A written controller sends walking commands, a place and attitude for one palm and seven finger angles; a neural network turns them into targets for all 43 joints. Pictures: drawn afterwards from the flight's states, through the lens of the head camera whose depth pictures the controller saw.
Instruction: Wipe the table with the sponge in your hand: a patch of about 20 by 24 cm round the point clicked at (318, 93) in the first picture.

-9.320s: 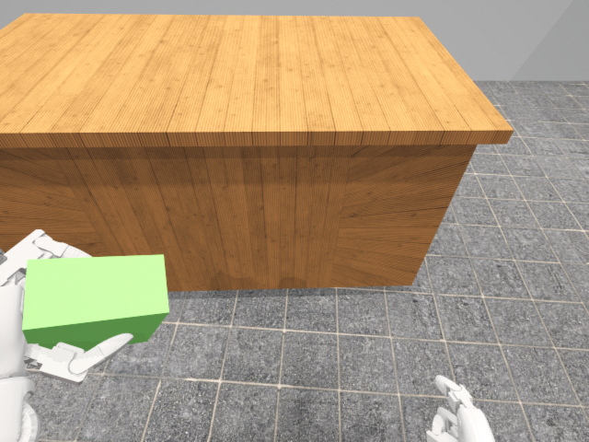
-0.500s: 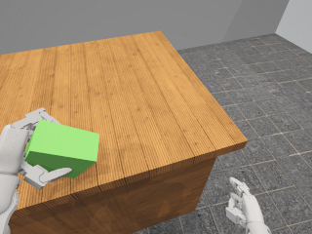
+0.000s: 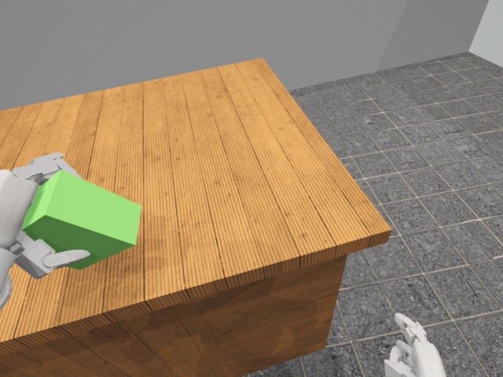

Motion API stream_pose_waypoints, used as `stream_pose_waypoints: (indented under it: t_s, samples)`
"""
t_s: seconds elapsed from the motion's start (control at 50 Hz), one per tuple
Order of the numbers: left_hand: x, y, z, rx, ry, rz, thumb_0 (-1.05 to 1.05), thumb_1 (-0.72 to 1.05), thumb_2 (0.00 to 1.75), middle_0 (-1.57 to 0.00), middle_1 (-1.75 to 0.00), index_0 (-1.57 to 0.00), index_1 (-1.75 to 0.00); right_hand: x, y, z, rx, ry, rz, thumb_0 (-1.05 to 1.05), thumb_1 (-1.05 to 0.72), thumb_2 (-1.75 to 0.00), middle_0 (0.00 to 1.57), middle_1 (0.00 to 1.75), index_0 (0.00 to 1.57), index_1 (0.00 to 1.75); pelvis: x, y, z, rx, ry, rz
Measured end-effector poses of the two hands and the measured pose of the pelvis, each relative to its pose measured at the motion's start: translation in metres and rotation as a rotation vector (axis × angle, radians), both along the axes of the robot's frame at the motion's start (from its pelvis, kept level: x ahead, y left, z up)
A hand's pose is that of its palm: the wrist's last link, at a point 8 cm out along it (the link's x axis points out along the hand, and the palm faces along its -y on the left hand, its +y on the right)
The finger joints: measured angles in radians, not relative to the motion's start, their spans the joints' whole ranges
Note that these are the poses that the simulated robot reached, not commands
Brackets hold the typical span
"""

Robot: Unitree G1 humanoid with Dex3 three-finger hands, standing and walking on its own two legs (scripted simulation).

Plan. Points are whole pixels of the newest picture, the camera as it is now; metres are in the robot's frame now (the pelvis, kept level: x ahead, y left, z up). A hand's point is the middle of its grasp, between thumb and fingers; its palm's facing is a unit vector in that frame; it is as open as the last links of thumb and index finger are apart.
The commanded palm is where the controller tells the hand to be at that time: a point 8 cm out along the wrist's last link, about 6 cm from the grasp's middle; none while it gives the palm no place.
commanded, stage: turn the palm down, sponge in hand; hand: left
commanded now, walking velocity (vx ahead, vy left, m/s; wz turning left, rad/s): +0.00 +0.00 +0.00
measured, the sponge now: (85, 230) +0.24 +0.26 +0.17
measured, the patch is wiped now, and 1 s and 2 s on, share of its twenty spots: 0.00 0.00 0.00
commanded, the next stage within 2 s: move the sponge above the wiping area in 1.38 s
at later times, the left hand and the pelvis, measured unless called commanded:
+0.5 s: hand (31, 202) +0.25 +0.31 +0.22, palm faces +0.25 -0.25 -0.94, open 10.2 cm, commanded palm +0.20 +0.31 +0.28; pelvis +0.01 +0.03 +0.01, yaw +0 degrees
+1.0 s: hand (17, 215) +0.22 +0.30 +0.23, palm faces +0.20 -0.05 -0.98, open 10.1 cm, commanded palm +0.17 +0.30 +0.30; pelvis -0.02 +0.02 +0.01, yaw +0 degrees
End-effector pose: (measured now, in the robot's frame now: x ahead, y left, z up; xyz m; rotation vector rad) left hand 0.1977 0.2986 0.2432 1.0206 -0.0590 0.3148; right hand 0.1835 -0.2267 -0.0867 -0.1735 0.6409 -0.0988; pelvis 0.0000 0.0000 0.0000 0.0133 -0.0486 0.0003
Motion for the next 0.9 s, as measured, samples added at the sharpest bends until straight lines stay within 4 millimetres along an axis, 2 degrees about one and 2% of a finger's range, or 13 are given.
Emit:
stream_pose_waypoints:
  t_s: [0.16, 0.36, 0.52, 0.7, 0.9]
  samples:
    - [0.005, 0.007, 0.001, 0.076, 0.076, 0.055, -0.01, -0.5, 1.01, -0.71, -1.34, -0.74, -1.34, 0.02, 0.004, 0.001, -0.005, -0.003, -0.005, 0.02, -0.91, -0.9, 0.2, 0.3, 0.2, 0.29, 0.012, 0.007, 0.0, 0.004, 0.015, 0.0]
    - [0.014, 0.01, 0.012, 0.166, 0.064, 0.09, -0.01, -0.5, 1.01, -0.71, -1.34, -0.74, -1.34, 0.056, 0.041, 0.02, 0.036, -0.067, 0.055, 0.02, -0.91, -0.9, 0.2, 0.3, 0.2, 0.29, 0.015, 0.02, 0.004, -0.001, 0.015, 0.0]
    - [0.015, 0.02, 0.021, 0.23, 0.107, 0.145, -0.01, -0.5, 1.01, -0.71, -1.34, -0.74, -1.34, 0.053, 0.05, 0.023, 0.033, -0.044, 0.055, 0.01, -0.91, -0.9, 0.2, 0.3, 0.17, 0.29, 0.008, 0.028, 0.007, -0.004, 0.005, -0.004]
    - [0.005, 0.016, 0.03, 0.316, 0.118, 0.151, -0.01, -0.5, 1.01, -0.71, -1.34, -0.74, -1.34, 0.051, 0.057, 0.025, 0.031, -0.038, 0.065, 0.01, -0.91, -0.9, 0.2, 0.3, 0.14, 0.27, -0.006, 0.031, 0.009, -0.004, -0.007, -0.001]
    - [-0.006, 0.01, 0.037, 0.386, 0.13, 0.195, -0.01, -0.5, 1.01, -0.71, -1.34, -0.74, -1.34, 0.048, 0.059, 0.026, 0.051, -0.052, 0.091, 0.02, -0.91, -0.9, 0.2, 0.3, 0.13, 0.26, -0.019, 0.025, 0.008, -0.002, -0.019, 0.002]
